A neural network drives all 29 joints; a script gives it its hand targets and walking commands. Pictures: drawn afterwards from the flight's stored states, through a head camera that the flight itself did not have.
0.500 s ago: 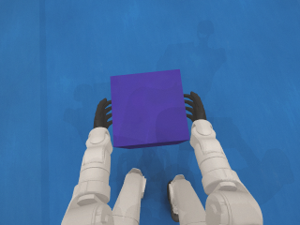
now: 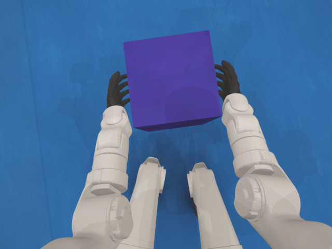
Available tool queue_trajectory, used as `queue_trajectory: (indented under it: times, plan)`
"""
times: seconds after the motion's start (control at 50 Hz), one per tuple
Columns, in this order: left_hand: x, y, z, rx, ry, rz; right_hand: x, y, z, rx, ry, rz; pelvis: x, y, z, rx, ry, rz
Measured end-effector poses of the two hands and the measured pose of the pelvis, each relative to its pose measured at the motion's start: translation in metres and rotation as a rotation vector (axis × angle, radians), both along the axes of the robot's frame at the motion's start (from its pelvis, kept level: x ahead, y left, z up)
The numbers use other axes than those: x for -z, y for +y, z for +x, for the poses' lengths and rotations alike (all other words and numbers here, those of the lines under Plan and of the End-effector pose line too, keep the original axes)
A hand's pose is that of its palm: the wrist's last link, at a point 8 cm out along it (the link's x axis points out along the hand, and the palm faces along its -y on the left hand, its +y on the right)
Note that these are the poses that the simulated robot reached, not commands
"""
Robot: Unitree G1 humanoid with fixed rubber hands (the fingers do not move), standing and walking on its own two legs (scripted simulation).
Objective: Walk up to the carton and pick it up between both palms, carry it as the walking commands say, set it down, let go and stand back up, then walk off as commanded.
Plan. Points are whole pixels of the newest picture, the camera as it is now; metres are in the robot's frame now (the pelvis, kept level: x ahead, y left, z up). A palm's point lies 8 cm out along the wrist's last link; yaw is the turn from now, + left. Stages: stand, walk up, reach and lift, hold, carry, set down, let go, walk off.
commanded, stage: set down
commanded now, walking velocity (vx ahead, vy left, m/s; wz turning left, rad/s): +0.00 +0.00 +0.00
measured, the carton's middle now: (171, 92) +0.47 +0.03 -0.16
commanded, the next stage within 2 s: none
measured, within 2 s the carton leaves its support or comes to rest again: neither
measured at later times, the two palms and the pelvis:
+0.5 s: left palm (125, 101) +0.44 +0.15 -0.17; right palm (222, 90) +0.48 -0.12 -0.18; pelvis +0.00 -0.03 -0.07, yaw +0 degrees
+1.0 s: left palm (128, 109) +0.44 +0.17 -0.31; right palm (205, 96) +0.50 -0.10 -0.31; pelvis -0.04 -0.02 -0.13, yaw +0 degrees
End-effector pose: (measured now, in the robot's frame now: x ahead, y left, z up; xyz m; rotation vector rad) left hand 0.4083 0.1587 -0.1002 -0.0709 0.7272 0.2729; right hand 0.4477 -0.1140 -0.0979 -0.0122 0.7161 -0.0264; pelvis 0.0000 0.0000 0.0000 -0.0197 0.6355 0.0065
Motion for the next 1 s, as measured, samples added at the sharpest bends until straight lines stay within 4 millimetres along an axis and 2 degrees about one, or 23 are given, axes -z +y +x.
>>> queue_trajectory:
  times: [0.34,0.58,0.78,0.94,1.0]
  plan:
    - [0.053,-0.01,0.02,-0.01,0.014,0.021,0.06,-0.009,0.022,-0.018,0.013,0.009,0.047,-0.02,0.002,0.017,0.063,0.027]
    - [0.089,0.0,0.033,-0.035,0.022,0.033,0.099,0.002,0.043,-0.056,0.019,-0.003,0.076,-0.026,0.002,0.031,0.115,0.049]
    - [0.138,0.01,0.039,-0.041,0.023,0.022,0.143,0.011,0.052,-0.072,0.02,-0.026,0.1,-0.021,-0.009,0.027,0.088,0.033]
    - [0.192,0.015,0.04,-0.054,-0.019,0.02,0.196,0.017,0.055,-0.072,-0.019,-0.01,0.117,-0.018,-0.037,0.027,-0.124,0.032]
    - [0.212,0.016,0.036,-0.066,0.001,0.008,0.216,0.018,0.054,-0.073,0.004,-0.011,0.133,-0.018,-0.041,0.019,-0.099,0.028]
